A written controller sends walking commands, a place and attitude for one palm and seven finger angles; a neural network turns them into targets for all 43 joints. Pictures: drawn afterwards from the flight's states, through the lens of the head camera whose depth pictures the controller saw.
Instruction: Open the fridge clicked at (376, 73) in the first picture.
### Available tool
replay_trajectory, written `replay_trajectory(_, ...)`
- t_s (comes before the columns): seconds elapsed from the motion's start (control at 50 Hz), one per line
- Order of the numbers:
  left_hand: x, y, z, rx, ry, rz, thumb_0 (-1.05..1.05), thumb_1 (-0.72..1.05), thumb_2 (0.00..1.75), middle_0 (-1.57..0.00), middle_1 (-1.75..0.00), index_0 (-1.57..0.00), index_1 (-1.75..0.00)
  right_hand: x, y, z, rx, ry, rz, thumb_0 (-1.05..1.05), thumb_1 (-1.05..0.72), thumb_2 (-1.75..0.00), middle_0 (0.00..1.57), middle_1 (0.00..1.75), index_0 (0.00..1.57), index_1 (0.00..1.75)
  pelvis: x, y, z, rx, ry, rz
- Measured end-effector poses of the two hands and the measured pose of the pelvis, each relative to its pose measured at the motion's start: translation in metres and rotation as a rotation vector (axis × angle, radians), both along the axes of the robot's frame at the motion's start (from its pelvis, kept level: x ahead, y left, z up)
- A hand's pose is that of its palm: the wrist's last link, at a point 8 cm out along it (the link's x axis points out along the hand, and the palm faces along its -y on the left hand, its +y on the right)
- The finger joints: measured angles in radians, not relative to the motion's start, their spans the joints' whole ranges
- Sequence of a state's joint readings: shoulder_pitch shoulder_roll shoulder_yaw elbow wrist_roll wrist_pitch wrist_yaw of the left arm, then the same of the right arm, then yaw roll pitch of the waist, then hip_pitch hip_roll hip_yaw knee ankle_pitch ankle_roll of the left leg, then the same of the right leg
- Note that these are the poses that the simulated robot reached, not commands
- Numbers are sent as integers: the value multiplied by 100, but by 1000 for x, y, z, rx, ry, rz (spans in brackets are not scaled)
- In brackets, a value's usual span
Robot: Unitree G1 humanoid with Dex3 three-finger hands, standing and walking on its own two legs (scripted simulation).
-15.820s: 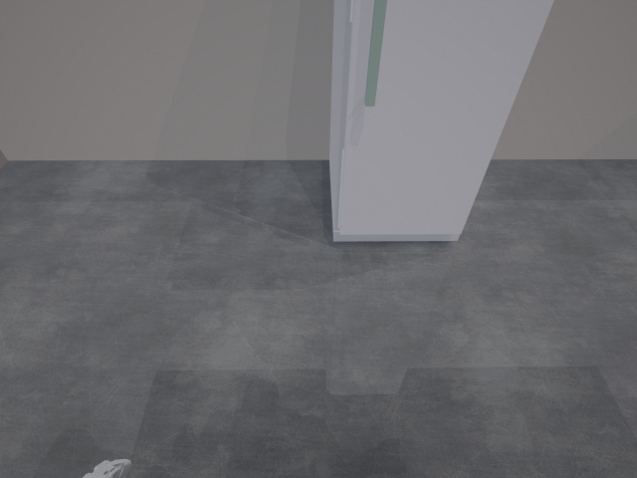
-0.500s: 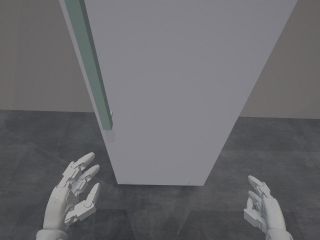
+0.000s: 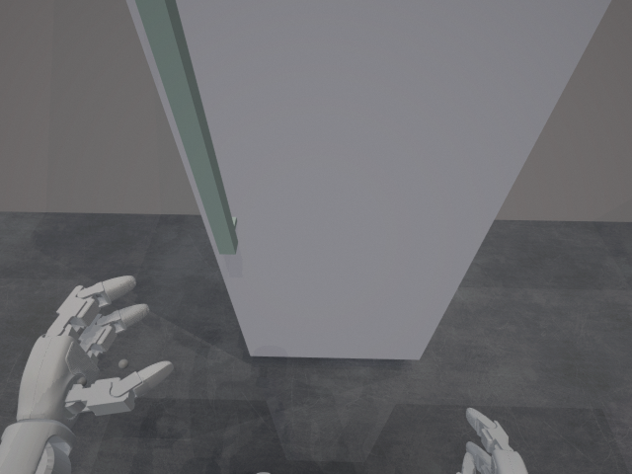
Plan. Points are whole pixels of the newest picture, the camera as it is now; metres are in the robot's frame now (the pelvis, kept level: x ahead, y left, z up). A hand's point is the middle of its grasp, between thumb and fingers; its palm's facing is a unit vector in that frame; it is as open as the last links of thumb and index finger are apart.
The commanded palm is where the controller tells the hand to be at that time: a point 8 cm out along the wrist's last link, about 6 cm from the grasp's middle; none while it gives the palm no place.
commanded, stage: raise the hand to about handle height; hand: left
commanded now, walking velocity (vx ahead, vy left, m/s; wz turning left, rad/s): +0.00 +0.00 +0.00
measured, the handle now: (197, 114) +0.49 +0.17 +0.21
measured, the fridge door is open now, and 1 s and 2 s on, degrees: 0 0 0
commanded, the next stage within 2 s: move the hooked fingers beside the handle in 1.24 s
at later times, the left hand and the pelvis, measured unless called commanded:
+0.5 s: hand (61, 305) +0.25 +0.27 +0.14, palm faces +0.08 -0.99 -0.09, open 13.8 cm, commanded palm +0.22 +0.31 +0.15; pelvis +0.01 +0.01 +0.02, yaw +2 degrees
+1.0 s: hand (56, 268) +0.28 +0.27 +0.17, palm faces +0.07 -1.00 -0.06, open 14.0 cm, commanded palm +0.25 +0.32 +0.18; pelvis +0.01 +0.00 +0.03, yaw +1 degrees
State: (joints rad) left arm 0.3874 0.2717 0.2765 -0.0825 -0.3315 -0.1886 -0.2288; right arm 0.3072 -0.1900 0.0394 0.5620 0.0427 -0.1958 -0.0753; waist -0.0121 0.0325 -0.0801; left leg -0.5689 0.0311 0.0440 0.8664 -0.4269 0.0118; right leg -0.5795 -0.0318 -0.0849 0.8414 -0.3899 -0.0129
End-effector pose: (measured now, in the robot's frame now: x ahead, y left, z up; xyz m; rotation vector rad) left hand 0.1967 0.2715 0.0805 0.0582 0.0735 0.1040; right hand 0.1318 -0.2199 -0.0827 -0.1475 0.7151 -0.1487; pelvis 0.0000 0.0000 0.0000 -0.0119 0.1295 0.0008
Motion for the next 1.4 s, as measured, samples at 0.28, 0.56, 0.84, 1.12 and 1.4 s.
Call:
replay_trajectory(0.28,18,17,27,40,-60,-99,0,-23,42,-29,-103,-28,-102,38,-24,38,-119,-137,31,1,-90,-90,20,30,20,30,7,6,12,-9,-48,18)
replay_trajectory(0.56,36,49,65,27,-34,-38,0,-47,31,-30,-118,-30,-118,66,9,50,-42,-198,120,1,-90,-90,20,30,20,30,9,5,24,-5,-103,30)
replay_trajectory(0.84,62,69,104,26,-72,-27,-1,-50,30,-30,-120,-30,-120,43,-10,44,-57,-120,75,1,-90,-90,20,30,20,30,8,-2,32,2,-127,27)
replay_trajectory(1.12,54,57,100,22,-134,12,-1,-50,30,-31,-120,-30,-120,39,-24,52,-81,-138,53,1,-90,-90,20,30,20,30,9,-7,33,5,-141,15)
replay_trajectory(1.4,51,54,99,15,-123,-12,-1,-50,30,-31,-120,-30,-120,46,-15,52,-58,-162,70,1,-90,-90,20,30,20,30,7,-7,33,6,-140,17)
